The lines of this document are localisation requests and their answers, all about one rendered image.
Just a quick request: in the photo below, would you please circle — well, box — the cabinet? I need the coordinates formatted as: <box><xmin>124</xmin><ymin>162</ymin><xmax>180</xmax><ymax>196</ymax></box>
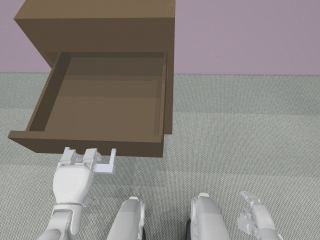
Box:
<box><xmin>14</xmin><ymin>0</ymin><xmax>176</xmax><ymax>135</ymax></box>

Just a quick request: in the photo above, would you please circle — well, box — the robot right hand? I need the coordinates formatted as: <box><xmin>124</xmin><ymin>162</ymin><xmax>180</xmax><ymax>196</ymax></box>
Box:
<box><xmin>236</xmin><ymin>190</ymin><xmax>276</xmax><ymax>237</ymax></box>

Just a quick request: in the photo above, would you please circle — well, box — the robot left hand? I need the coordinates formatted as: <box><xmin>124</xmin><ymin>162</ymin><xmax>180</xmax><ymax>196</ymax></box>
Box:
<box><xmin>53</xmin><ymin>148</ymin><xmax>102</xmax><ymax>208</ymax></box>

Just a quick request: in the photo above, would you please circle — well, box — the drawer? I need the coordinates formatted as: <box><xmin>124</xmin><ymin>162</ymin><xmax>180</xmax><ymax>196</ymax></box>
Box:
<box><xmin>7</xmin><ymin>52</ymin><xmax>168</xmax><ymax>158</ymax></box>

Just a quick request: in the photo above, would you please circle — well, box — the handle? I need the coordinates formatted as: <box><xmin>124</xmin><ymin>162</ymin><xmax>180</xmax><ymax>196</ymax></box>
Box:
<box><xmin>56</xmin><ymin>147</ymin><xmax>117</xmax><ymax>174</ymax></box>

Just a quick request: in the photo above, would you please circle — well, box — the left robot thigh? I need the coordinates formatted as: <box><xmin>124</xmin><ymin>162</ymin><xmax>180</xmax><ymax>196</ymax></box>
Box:
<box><xmin>106</xmin><ymin>199</ymin><xmax>146</xmax><ymax>240</ymax></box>

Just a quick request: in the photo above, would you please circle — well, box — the robot left forearm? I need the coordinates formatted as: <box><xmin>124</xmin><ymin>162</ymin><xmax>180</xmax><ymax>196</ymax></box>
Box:
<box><xmin>37</xmin><ymin>202</ymin><xmax>84</xmax><ymax>240</ymax></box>

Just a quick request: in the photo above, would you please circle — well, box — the right robot shin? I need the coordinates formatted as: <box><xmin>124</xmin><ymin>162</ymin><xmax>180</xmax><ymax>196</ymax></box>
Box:
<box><xmin>190</xmin><ymin>192</ymin><xmax>217</xmax><ymax>240</ymax></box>

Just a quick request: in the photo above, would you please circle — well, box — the robot right forearm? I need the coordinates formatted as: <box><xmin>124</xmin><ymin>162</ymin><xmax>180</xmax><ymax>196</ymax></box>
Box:
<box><xmin>256</xmin><ymin>227</ymin><xmax>283</xmax><ymax>240</ymax></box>

